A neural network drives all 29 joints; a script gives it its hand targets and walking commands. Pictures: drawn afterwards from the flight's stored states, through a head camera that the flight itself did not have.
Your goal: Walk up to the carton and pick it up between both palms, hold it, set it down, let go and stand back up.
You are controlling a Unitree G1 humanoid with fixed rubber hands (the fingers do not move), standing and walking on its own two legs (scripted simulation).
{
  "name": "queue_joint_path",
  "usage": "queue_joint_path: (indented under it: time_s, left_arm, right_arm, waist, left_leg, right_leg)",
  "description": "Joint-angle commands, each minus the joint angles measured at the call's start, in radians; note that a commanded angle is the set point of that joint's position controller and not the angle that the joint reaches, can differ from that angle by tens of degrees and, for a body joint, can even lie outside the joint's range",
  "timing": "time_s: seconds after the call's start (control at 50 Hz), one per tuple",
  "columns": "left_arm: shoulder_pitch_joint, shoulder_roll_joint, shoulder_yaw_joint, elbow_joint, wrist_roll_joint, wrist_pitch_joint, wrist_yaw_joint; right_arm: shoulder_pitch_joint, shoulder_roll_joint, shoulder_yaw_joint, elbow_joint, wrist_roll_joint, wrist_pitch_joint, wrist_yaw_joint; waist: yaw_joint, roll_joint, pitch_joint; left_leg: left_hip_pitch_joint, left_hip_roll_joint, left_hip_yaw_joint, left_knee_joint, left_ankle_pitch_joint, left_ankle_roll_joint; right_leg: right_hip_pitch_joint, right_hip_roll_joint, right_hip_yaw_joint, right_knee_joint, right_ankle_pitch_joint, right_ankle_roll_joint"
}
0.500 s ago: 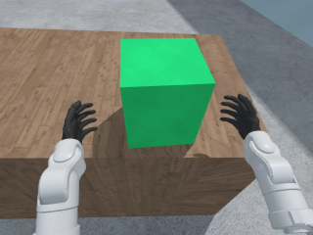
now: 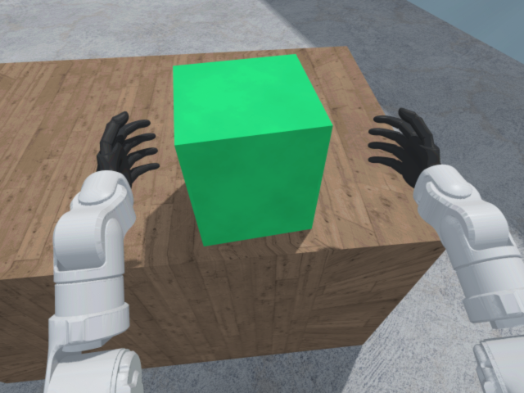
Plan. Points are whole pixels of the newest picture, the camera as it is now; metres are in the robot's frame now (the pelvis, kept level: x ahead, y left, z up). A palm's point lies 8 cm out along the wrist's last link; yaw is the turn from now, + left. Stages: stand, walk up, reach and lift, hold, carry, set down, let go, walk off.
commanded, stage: reach and lift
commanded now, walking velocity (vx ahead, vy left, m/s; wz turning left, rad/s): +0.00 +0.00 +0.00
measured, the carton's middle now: (247, 154) +0.49 +0.03 +0.08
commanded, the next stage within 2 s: none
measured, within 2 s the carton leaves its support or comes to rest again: neither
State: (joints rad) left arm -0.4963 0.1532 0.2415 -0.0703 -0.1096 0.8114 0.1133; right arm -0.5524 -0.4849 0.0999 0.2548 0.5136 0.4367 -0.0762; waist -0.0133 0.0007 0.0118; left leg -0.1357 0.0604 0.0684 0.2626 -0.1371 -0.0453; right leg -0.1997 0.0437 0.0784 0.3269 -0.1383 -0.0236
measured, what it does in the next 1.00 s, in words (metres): stands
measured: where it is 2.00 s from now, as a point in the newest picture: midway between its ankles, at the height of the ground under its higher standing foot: outside the picture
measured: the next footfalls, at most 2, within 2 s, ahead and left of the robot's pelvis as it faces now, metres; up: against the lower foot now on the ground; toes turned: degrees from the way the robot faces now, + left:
none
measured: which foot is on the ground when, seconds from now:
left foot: down 0.00-1.00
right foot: down 0.00-1.00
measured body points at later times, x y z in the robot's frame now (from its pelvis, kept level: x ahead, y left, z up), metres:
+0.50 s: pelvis +0.01 +0.01 +0.00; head +0.02 +0.01 +0.45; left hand +0.43 +0.21 +0.22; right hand +0.48 -0.17 +0.23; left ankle +0.00 +0.15 -0.75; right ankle +0.02 -0.10 -0.75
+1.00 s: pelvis +0.01 +0.01 +0.00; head +0.06 +0.01 +0.44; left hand +0.42 +0.21 +0.16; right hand +0.48 -0.17 +0.15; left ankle +0.00 +0.15 -0.75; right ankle +0.02 -0.10 -0.75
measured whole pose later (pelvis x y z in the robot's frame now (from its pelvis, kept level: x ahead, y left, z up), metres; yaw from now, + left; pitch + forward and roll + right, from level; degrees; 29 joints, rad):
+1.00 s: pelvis +0.01 +0.01 +0.00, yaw +3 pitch +6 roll -1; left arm -0.69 0.16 0.13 0.24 -0.10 0.64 0.13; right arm -0.86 -0.43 0.07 0.77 0.43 0.25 0.00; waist 0.02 0.02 -0.03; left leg -0.29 0.04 0.00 0.37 -0.19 -0.03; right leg -0.29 0.02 0.01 0.33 -0.16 -0.01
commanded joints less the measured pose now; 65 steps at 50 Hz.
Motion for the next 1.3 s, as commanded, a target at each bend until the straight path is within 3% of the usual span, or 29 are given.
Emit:
queue_joint_path:
  time_s: [0.0, 0.02, 0.06, 0.1, 0.18, 0.24, 0.38, 0.48, 0.5, 0.58, 0.62, 0.68, 0.7, 0.74, 0.76, 0.78, 0.82, 0.84, 0.88, 0.9, 0.94, 0.96, 1.0, 1.06, 1.08, 1.14, 1.18, 1.22, 1.28]
  left_arm:
    - [-0.459, 0.207, 0.008, -0.053, -0.036, -0.040, 0.051]
    - [-0.479, 0.198, -0.008, -0.030, -0.044, -0.042, 0.053]
    - [-0.517, 0.192, -0.034, 0.014, -0.052, -0.029, 0.059]
    - [-0.587, 0.214, -0.045, 0.064, -0.056, -0.033, 0.050]
    - [-0.734, 0.203, -0.112, 0.253, -0.066, -0.056, 0.049]
    - [-0.765, 0.187, -0.133, 0.291, -0.082, -0.098, 0.062]
    - [-0.845, 0.222, -0.141, 0.262, -0.086, -0.125, 0.070]
    - [-0.758, 0.201, -0.085, 0.256, -0.009, -0.068, 0.053]
    - [-0.751, 0.196, -0.076, 0.252, -0.002, -0.061, 0.050]
    - [-0.727, 0.195, -0.040, 0.323, 0.035, -0.075, 0.036]
    - [-0.724, 0.185, -0.044, 0.311, 0.022, -0.094, 0.040]
    - [-0.669, 0.169, -0.054, 0.253, 0.029, -0.131, 0.034]
    - [-0.660, 0.169, -0.059, 0.179, 0.018, -0.149, 0.030]
    - [-0.638, 0.159, -0.083, 0.142, 0.006, -0.171, 0.026]
    - [-0.658, 0.145, -0.093, 0.044, 0.010, -0.182, 0.027]
    - [-0.624, 0.144, -0.101, 0.122, 0.006, -0.181, 0.022]
    - [-0.617, 0.120, -0.111, 0.037, 0.009, -0.193, 0.014]
    - [-0.631, 0.124, -0.106, 0.104, 0.011, -0.192, 0.012]
    - [-0.679, 0.119, -0.100, 0.090, 0.003, -0.205, 0.018]
    - [-0.648, 0.101, -0.099, 0.138, 0.003, -0.210, 0.021]
    - [-0.667, 0.070, -0.106, 0.234, 0.018, -0.240, 0.022]
    - [-0.693, 0.071, -0.107, 0.242, 0.021, -0.258, 0.027]
    - [-0.682, 0.068, -0.084, 0.407, 0.035, -0.294, 0.029]
    - [-0.697, 0.072, -0.071, 0.543, 0.046, -0.387, 0.049]
    - [-0.721, 0.086, -0.065, 0.563, 0.040, -0.420, 0.055]
    - [-0.786, 0.122, -0.046, 0.667, 0.038, -0.535, 0.074]
    - [-0.801, 0.127, -0.048, 0.715, 0.050, -0.593, 0.077]
    - [-0.811, 0.112, -0.063, 0.760, 0.047, -0.630, 0.076]
    - [-0.843, 0.062, -0.103, 0.753, 0.049, -0.672, 0.087]
  right_arm:
    - [-0.523, -0.143, -0.096, -0.040, -0.003, -0.035, 0.041]
    - [-0.540, -0.143, -0.109, -0.006, -0.022, -0.035, 0.042]
    - [-0.575, -0.163, -0.122, 0.075, -0.025, -0.030, 0.050]
    - [-0.618, -0.164, -0.117, 0.151, -0.035, -0.027, 0.056]
    - [-0.748, -0.144, -0.150, 0.377, -0.076, -0.015, 0.069]
    - [-0.809, -0.118, -0.140, 0.427, -0.084, -0.036, 0.089]
    - [-0.911, -0.182, -0.134, 0.456, -0.070, -0.081, 0.077]
    - [-0.922, -0.212, -0.050, 0.470, -0.011, -0.091, 0.059]
    - [-0.914, -0.212, -0.043, 0.511, -0.004, -0.081, 0.058]
    - [-0.879, -0.172, 0.021, 0.555, 0.027, -0.078, 0.072]
    - [-0.882, -0.160, 0.042, 0.517, 0.040, -0.088, 0.081]
    - [-0.827, -0.162, 0.020, 0.489, 0.049, -0.120, 0.086]
    - [-0.809, -0.160, 0.018, 0.427, 0.047, -0.138, 0.085]
    - [-0.755, -0.148, -0.008, 0.400, 0.023, -0.166, 0.084]
    - [-0.735, -0.165, -0.032, 0.372, 0.003, -0.178, 0.082]
    - [-0.707, -0.180, -0.054, 0.424, -0.011, -0.185, 0.081]
    - [-0.713, -0.172, -0.074, 0.316, -0.041, -0.209, 0.073]
    - [-0.720, -0.176, -0.100, 0.350, -0.054, -0.209, 0.070]
    - [-0.766, -0.194, -0.118, 0.316, -0.079, -0.223, 0.068]
    - [-0.758, -0.185, -0.117, 0.337, -0.095, -0.219, 0.071]
    - [-0.762, -0.134, -0.124, 0.415, -0.134, -0.227, 0.076]
    - [-0.798, -0.134, -0.130, 0.373, -0.145, -0.237, 0.079]
    - [-0.807, -0.100, -0.115, 0.460, -0.180, -0.237, 0.084]
    - [-0.819, -0.041, -0.090, 0.562, -0.181, -0.266, 0.098]
    - [-0.841, -0.037, -0.092, 0.497, -0.201, -0.286, 0.098]
    - [-0.860, 0.015, -0.075, 0.552, -0.214, -0.320, 0.091]
    - [-0.838, 0.021, -0.073, 0.617, -0.212, -0.336, 0.086]
    - [-0.827, 0.031, -0.048, 0.672, -0.199, -0.354, 0.080]
    - [-0.820, 0.036, -0.075, 0.697, -0.196, -0.394, 0.064]
  waist:
    - [0.093, -0.054, -0.483]
    - [0.062, -0.056, -0.522]
    - [0.043, -0.022, -0.506]
    - [0.052, -0.021, -0.500]
    - [0.003, 0.005, -0.378]
    - [0.003, 0.003, -0.424]
    - [-0.017, 0.005, -0.629]
    - [0.018, -0.025, -0.583]
    - [0.011, -0.029, -0.538]
    - [0.056, -0.072, -0.445]
    - [0.067, -0.064, -0.489]
    - [0.048, -0.031, -0.560]
    - [0.062, -0.021, -0.607]
    - [0.023, 0.008, -0.656]
    - [0.003, 0.041, -0.707]
    - [-0.030, 0.055, -0.638]
    - [0.004, 0.054, -0.739]
    - [-0.021, 0.049, -0.642]
    - [-0.030, 0.017, -0.697]
    - [-0.001, 0.020, -0.648]
    - [-0.002, -0.004, -0.576]
    - [0.015, -0.025, -0.617]
    - [0.043, -0.095, -0.539]
    - [0.077, -0.115, -0.535]
    - [0.105, -0.133, -0.585]
    - [0.119, -0.167, -0.641]
    - [0.096, -0.131, -0.660]
    - [0.115, -0.127, -0.671]
    - [0.093, -0.014, -0.736]
  left_leg:
    - [0.067, -0.058, 0.005, 0.027, 0.038, 0.070]
    - [0.056, -0.054, -0.004, 0.036, 0.036, 0.071]
    - [0.051, -0.053, -0.009, 0.033, 0.026, 0.060]
    - [0.051, -0.056, 0.000, 0.033, -0.003, 0.064]
    - [-0.013, -0.051, -0.029, 0.013, -0.128, 0.059]
    - [0.077, -0.053, -0.050, 0.043, -0.117, 0.054]
    - [0.114, -0.065, -0.048, 0.117, 0.237, 0.020]
    - [0.131, -0.070, -0.034, 0.135, 0.438, 0.000]
    - [0.104, -0.069, -0.033, 0.125, 0.414, -0.002]
    - [0.063, -0.063, -0.028, 0.090, 0.344, 0.012]
    - [0.051, -0.071, -0.025, 0.084, 0.373, 0.021]
    - [0.095, -0.068, -0.035, 0.112, 0.422, 0.015]
    - [0.105, -0.082, -0.022, 0.115, 0.461, 0.008]
    - [0.122, -0.082, -0.028, 0.138, 0.497, 0.005]
    - [0.172, -0.079, -0.037, 0.149, 0.549, -0.009]
    - [0.175, -0.071, -0.048, 0.167, 0.517, -0.018]
    - [0.204, -0.078, -0.032, 0.166, 0.565, -0.011]
    - [0.173, -0.076, -0.044, 0.159, 0.487, -0.003]
    - [0.207, -0.062, -0.051, 0.167, 0.470, -0.004]
    - [0.192, -0.063, -0.045, 0.160, 0.435, -0.005]
    - [0.127, -0.065, -0.037, 0.139, 0.279, 0.009]
    - [0.105, -0.062, -0.032, 0.126, 0.259, 0.015]
    - [0.022, -0.057, -0.028, 0.100, 0.118, 0.043]
    - [-0.069, -0.052, -0.025, 0.073, 0.005, 0.062]
    - [-0.086, -0.062, -0.014, 0.072, 0.013, 0.063]
    - [-0.181, -0.071, 0.000, 0.069, -0.013, 0.075]
    - [-0.198, -0.073, 0.000, 0.071, -0.013, 0.066]
    - [-0.182, -0.071, 0.001, 0.079, 0.037, 0.057]
    - [-0.093, -0.061, -0.006, 0.123, 0.156, 0.018]
  right_leg:
    - [0.084, -0.001, -0.035, -0.020, 0.154, 0.046]
    - [0.077, -0.001, -0.041, -0.021, 0.154, 0.047]
    - [0.050, -0.005, -0.043, -0.017, 0.137, 0.041]
    - [0.045, -0.009, -0.050, -0.022, 0.097, 0.046]
    - [0.001, -0.017, -0.054, -0.042, -0.070, 0.036]
    - [-0.078, -0.032, -0.057, -0.051, -0.081, 0.021]
    - [0.098, 0.014, -0.098, 0.027, 0.359, 0.050]
    - [0.203, 0.028, -0.105, 0.047, 0.641, 0.084]
    - [0.193, 0.026, -0.101, 0.054, 0.639, 0.084]
    - [0.212, 0.017, -0.082, 0.032, 0.590, 0.087]
    - [0.256, 0.015, -0.076, 0.039, 0.647, 0.085]
    - [0.236, 0.014, -0.084, 0.049, 0.706, 0.082]
    - [0.258, 0.011, -0.072, 0.063, 0.751, 0.087]
    - [0.259, 0.017, -0.090, 0.080, 0.798, 0.087]
    - [0.242, 0.024, -0.096, 0.081, 0.796, 0.084]
    - [0.123, 0.020, -0.100, 0.068, 0.757, 0.079]
    - [0.179, 0.026, -0.094, 0.076, 0.797, 0.085]
    - [0.106, 0.028, -0.105, 0.059, 0.715, 0.078]
    - [0.078, 0.038, -0.112, 0.058, 0.626, 0.076]
    - [0.049, 0.034, -0.114, 0.041, 0.543, 0.070]
    - [0.008, 0.022, -0.102, 0.029, 0.408, 0.063]
    - [0.036, 0.023, -0.103, 0.027, 0.398, 0.067]
    - [0.027, 0.012, -0.084, 0.007, 0.285, 0.065]
    - [0.016, -0.006, -0.074, 0.019, 0.153, 0.064]
    - [0.048, -0.004, -0.062, 0.016, 0.172, 0.069]
    - [0.120, -0.016, -0.047, 0.049, 0.210, 0.080]
    - [0.148, -0.024, -0.051, 0.062, 0.237, 0.080]
    - [0.147, -0.009, -0.049, 0.065, 0.254, 0.085]
    - [0.089, 0.005, -0.066, 0.066, 0.300, 0.057]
